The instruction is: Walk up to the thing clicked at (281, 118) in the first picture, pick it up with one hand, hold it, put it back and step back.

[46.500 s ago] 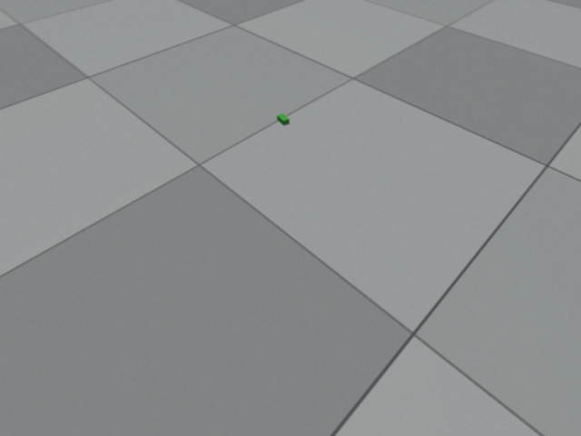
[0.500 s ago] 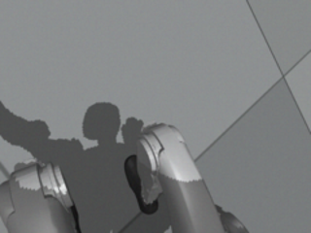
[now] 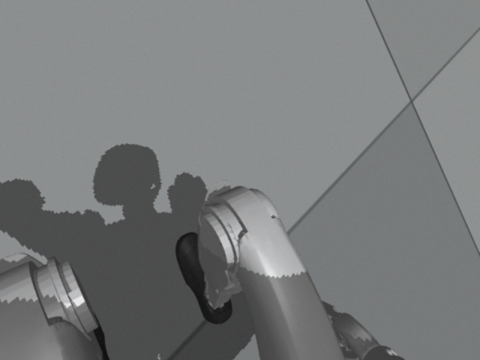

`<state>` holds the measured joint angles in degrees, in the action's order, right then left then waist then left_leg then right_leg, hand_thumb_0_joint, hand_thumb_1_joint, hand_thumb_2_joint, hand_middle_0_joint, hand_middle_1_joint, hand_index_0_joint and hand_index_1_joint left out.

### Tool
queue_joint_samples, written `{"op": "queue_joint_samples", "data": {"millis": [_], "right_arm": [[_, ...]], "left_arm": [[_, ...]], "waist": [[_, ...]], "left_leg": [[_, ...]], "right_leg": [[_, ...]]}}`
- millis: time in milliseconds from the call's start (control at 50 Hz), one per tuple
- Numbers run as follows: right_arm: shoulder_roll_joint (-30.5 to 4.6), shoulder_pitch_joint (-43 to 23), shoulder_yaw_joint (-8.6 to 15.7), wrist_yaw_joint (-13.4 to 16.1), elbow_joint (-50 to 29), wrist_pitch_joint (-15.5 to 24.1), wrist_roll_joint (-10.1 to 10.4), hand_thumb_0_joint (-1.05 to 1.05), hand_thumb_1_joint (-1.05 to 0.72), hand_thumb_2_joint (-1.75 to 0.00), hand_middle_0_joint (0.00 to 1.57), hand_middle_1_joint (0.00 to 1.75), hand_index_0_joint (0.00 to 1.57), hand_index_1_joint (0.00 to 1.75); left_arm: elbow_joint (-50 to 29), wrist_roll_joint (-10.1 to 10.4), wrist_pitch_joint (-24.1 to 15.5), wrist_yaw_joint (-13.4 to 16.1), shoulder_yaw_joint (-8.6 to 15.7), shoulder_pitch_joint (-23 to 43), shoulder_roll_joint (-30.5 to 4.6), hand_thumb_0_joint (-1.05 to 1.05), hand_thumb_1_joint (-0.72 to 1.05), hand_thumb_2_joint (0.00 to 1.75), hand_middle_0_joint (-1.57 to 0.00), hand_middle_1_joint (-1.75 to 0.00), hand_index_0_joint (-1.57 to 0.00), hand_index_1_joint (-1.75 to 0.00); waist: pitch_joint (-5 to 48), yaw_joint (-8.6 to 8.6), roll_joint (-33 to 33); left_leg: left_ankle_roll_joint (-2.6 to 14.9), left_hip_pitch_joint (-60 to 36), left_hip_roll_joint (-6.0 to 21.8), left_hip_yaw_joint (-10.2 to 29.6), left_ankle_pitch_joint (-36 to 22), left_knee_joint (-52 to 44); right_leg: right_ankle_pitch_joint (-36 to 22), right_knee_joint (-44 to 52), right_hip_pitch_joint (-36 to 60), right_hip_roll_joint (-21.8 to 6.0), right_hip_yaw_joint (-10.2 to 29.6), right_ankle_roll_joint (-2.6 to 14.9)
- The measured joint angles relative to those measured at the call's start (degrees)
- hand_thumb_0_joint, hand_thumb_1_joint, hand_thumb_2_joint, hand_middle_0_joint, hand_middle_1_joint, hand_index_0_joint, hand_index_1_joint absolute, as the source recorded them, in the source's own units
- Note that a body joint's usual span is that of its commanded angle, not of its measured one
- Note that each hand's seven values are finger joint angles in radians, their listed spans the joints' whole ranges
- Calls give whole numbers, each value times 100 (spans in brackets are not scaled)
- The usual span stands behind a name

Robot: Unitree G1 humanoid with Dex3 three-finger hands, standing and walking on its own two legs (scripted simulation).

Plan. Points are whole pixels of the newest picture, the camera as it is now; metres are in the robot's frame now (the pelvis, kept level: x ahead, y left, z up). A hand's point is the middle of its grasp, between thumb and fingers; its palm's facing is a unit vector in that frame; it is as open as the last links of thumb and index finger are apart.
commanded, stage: rest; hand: left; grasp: from above
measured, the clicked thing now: out of the picture +0.48 +0.35 -0.28
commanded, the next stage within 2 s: open in 0.38 s
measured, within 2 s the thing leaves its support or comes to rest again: rests again in 0.06 s
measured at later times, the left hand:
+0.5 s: hand out of the picture +0.47 +0.33 -0.25, palm faces -0.46 -0.15 -0.88, open 6.8 cm
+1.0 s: hand out of the picture +0.47 +0.33 -0.25, palm faces -0.46 -0.14 -0.88, open 10.0 cm
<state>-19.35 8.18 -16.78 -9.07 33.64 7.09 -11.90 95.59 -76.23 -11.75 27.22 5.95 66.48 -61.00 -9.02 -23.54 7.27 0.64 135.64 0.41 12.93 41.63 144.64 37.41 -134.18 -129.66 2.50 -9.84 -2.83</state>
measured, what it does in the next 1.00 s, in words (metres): stands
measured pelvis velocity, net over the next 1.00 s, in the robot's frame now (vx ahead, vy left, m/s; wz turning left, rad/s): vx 0.00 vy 0.00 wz -0.03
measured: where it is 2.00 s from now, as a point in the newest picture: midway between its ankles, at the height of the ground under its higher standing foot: (156, 327)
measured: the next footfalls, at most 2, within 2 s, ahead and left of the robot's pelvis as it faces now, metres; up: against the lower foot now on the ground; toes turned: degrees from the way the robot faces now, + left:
none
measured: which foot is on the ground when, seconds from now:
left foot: down 0.00-1.00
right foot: down 0.00-1.00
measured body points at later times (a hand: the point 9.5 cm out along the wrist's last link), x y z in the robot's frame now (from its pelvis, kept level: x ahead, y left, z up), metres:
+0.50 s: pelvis +0.00 +0.00 +0.00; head +0.29 +0.14 +0.31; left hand +0.49 +0.34 -0.20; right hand +0.05 -0.25 -0.05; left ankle +0.06 +0.12 -0.28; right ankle +0.11 -0.12 -0.28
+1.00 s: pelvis +0.00 +0.00 +0.00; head +0.29 +0.13 +0.31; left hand +0.49 +0.34 -0.20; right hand +0.04 -0.25 -0.05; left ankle +0.06 +0.12 -0.28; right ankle +0.11 -0.12 -0.28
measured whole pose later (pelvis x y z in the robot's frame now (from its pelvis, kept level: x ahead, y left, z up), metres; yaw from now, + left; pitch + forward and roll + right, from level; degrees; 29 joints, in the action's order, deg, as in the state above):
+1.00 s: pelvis +0.00 +0.00 +0.00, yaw -2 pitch +30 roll -16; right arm -19.9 6.8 -20.8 -10.3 33.7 8.6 -12.8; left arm 97.5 -74.9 -13.4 28.7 5.3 66.6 -64.8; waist -11.0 -24.5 8.4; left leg 0.5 135.1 0.9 14.6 41.8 145.4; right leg 36.5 -133.6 -129.0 3.3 -11.1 -3.1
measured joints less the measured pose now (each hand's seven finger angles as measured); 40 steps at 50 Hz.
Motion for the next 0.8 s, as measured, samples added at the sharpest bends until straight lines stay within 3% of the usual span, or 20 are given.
{"op": "queue_joint_samples", "data": {"millis": [100, 320, 560, 800], "right_arm": [[-23, -42, -41, -20, -36, 18, -33, 0, -90, -89, 20, 30, 21, 30], [-24, -105, -159, -100, -1, 88, -40, 0, -91, -90, 20, 30, 21, 30], [-42, -155, -290, -135, -47, 165, -70, 0, -90, -90, 20, 30, 21, 30], [-65, -131, -342, -154, 11, 197, -71, 0, -90, -89, 20, 30, 21, 30]], "left_arm": [[-25, 1, -66, 20, 68, -25, -101, 0, 49, 0, -101, -14, -103, -10], [28, 49, -102, 138, -147, -12, -113, 0, 50, 0, -100, -15, -102, -11], [262, 12, -107, 251, -79, 25, -267, 0, 50, 1, -98, -16, -101, -13], [225, 120, -85, 195, -79, 47, -354, 0, 31, 26, -77, -35, -79, -32]], "waist": [[-73, -6, 51], [-68, -2, 128], [-130, -87, 151], [-178, -107, 120]], "left_leg": [[-3, -10, 0, 40, 15, 23], [-1, -60, 18, 91, 64, 51], [23, -47, 30, 110, 28, 84], [14, -37, 41, 131, 27, 94]], "right_leg": [[1, 6, 23, 9, -32, -8], [10, 25, 79, 36, -72, -19], [-42, 27, 83, 58, -87, -40], [-64, 27, 61, 70, -101, -49]]}}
